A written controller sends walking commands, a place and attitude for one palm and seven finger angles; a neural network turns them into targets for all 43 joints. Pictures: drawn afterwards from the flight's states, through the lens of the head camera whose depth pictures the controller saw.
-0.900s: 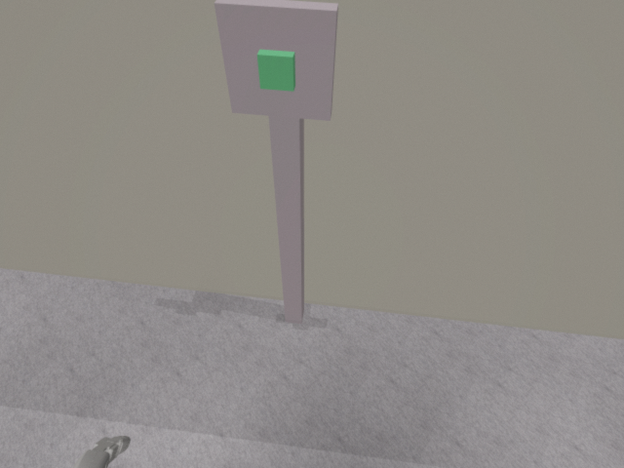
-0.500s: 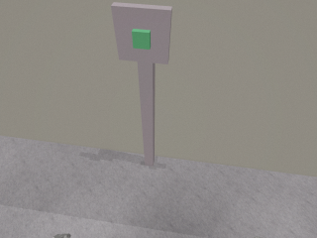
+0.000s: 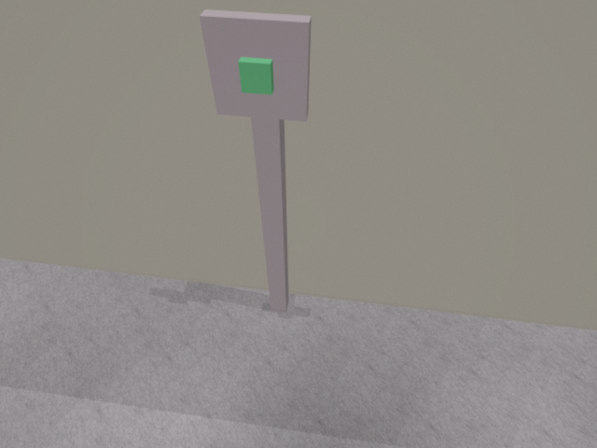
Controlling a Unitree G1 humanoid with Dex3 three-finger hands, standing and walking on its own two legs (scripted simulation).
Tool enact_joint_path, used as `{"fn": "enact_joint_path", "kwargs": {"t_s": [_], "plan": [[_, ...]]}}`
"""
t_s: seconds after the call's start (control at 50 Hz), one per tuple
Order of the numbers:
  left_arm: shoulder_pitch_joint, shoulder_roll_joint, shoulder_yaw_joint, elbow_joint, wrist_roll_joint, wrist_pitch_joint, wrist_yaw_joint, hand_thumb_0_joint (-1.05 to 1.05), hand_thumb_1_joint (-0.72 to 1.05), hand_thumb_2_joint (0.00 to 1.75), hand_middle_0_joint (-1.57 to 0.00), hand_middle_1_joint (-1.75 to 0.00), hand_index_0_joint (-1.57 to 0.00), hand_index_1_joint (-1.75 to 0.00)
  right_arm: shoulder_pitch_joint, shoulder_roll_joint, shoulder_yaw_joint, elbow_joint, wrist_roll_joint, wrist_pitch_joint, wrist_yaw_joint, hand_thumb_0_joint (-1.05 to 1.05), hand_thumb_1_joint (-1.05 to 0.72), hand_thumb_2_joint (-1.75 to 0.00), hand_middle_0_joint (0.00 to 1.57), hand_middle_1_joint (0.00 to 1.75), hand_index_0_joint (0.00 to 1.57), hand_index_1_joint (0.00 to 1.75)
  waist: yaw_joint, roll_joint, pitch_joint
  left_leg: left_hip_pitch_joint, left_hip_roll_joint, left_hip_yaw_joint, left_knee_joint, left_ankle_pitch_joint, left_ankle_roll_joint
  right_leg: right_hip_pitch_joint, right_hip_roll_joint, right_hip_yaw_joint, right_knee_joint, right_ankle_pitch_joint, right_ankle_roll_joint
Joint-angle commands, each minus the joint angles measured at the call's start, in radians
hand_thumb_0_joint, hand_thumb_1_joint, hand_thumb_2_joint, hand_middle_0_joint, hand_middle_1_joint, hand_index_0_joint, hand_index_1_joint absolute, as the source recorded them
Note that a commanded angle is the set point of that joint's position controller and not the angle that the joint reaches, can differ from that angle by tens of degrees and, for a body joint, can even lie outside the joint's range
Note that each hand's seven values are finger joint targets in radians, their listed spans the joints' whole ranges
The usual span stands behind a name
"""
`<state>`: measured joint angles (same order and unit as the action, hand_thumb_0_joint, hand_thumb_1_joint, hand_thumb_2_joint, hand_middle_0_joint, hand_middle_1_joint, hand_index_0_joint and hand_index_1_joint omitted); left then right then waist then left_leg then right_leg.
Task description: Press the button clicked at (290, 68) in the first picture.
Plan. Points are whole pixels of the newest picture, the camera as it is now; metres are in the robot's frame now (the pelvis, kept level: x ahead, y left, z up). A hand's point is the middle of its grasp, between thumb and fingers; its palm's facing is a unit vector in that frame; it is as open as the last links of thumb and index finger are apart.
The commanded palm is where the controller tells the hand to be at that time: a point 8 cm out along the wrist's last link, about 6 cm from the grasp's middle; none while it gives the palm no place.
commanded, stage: stand and wait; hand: left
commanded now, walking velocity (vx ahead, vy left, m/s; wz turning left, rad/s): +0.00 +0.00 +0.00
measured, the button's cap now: (257, 75) +0.67 +0.12 +0.17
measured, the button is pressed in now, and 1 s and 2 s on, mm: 0 0 0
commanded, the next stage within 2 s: look at it before walking up in 0.22 s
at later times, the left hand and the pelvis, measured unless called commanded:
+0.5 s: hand out of the picture +0.06 +0.23 -0.16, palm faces -0.03 -0.95 -0.31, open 7.4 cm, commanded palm none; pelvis +0.00 +0.00 +0.00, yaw +0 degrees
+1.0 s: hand out of the picture +0.07 +0.24 -0.16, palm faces -0.02 -0.95 -0.32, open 7.4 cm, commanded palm none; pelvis +0.00 +0.00 +0.00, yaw +0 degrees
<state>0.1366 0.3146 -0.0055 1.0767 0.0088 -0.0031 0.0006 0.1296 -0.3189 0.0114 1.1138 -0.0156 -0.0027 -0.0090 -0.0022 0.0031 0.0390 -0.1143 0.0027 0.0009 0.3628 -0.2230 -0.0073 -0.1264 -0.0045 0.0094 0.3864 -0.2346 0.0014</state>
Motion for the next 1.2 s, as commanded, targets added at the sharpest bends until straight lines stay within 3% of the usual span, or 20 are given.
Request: {"fn": "enact_joint_path", "kwargs": {"t_s": [0.0, 0.94, 0.98, 1.0, 1.06, 1.1, 1.14, 1.18], "plan": [[-0.033, 0.193, 0.04, -0.055, 0.001, -0.019, 0.016, 0.0, 0.9, 0.9, -0.2, -0.3, -0.2, -0.3, -0.042, -0.183, -0.04, -0.056, 0.004, -0.027, -0.011, 0.0, -0.9, -0.9, 0.2, 0.3, 0.2, 0.3, 0.004, -0.009, -0.051, 0.001, 0.11, -0.079, -0.058, 0.154, 0.028, -0.011, -0.112, 0.095, -0.066, 0.163, -0.027], [-0.015, 0.192, 0.045, -0.046, 0.002, -0.025, 0.017, 0.0, 0.9, 0.9, -0.2, -0.3, -0.2, -0.3, -0.028, -0.19, -0.041, -0.048, 0.005, -0.033, -0.015, 0.0, -0.9, -0.9, 0.2, 0.3, 0.2, 0.3, 0.004, -0.002, -0.089, 0.038, 0.12, -0.085, -0.061, 0.268, 0.026, 0.025, -0.113, 0.083, -0.064, 0.257, -0.025], [0.04, 0.088, 0.024, -0.016, 0.0, -0.013, 0.02, 0.0, 0.9, 0.9, -0.2, -0.3, -0.2, -0.3, 0.021, -0.085, -0.016, -0.022, 0.001, -0.023, -0.013, 0.0, -0.9, -0.9, 0.2, 0.3, 0.2, 0.3, 0.003, -0.01, -0.106, 0.048, 0.118, -0.064, -0.05, 0.197, 0.014, 0.028, -0.105, 0.072, -0.061, 0.184, -0.011], [0.059, 0.075, 0.018, -0.007, 0.002, -0.005, 0.019, 0.0, 0.9, 0.9, -0.2, -0.3, -0.2, -0.3, 0.036, -0.071, -0.014, -0.013, 0.0, -0.016, -0.01, 0.0, -0.9, -0.9, 0.2, 0.3, 0.2, 0.3, 0.004, -0.003, -0.076, 0.033, 0.112, -0.06, -0.047, 0.108, 0.013, 0.005, -0.097, 0.071, -0.055, 0.089, -0.013], [0.077, 0.076, 0.025, -0.004, 0.01, 0.005, 0.008, 0.0, 0.9, 0.9, -0.2, -0.3, -0.2, -0.3, 0.056, -0.082, -0.021, -0.008, -0.005, -0.008, -0.006, 0.0, -0.9, -0.9, 0.2, 0.3, 0.2, 0.3, 0.004, 0.0, 0.009, -0.026, 0.116, -0.071, -0.062, -0.127, 0.028, -0.073, -0.072, 0.077, -0.04, -0.135, -0.024], [0.101, 0.067, 0.03, -0.009, 0.013, 0.006, 0.001, 0.0, 0.9, 0.9, -0.2, -0.3, -0.2, -0.3, 0.064, -0.081, -0.029, -0.012, -0.007, -0.007, -0.005, 0.0, -0.9, -0.9, 0.2, 0.3, 0.2, 0.3, 0.007, -0.002, 0.069, -0.072, 0.12, -0.081, -0.065, -0.235, 0.04, -0.116, -0.06, 0.086, -0.032, -0.207, -0.032], [0.126, 0.055, 0.033, -0.009, 0.013, 0.003, -0.002, 0.0, 0.9, 0.9, -0.2, -0.3, -0.2, -0.3, 0.079, -0.075, -0.031, -0.014, -0.006, -0.011, -0.007, 0.0, -0.9, -0.9, 0.2, 0.3, 0.2, 0.3, 0.008, 0.013, 0.106, -0.096, 0.125, -0.083, -0.052, -0.23, 0.048, -0.135, -0.051, 0.093, -0.005, -0.194, -0.044], [0.161, 0.04, 0.037, -0.005, 0.012, -0.004, -0.003, 0.0, 0.9, 0.9, -0.2, -0.3, -0.2, -0.3, 0.102, -0.066, -0.036, -0.013, -0.004, -0.018, -0.01, 0.0, -0.9, -0.9, 0.2, 0.3, 0.2, 0.3, 0.01, 0.031, 0.099, -0.081, 0.138, -0.085, -0.023, -0.176, 0.06, -0.139, -0.041, 0.086, 0.032, -0.145, -0.052]]}}
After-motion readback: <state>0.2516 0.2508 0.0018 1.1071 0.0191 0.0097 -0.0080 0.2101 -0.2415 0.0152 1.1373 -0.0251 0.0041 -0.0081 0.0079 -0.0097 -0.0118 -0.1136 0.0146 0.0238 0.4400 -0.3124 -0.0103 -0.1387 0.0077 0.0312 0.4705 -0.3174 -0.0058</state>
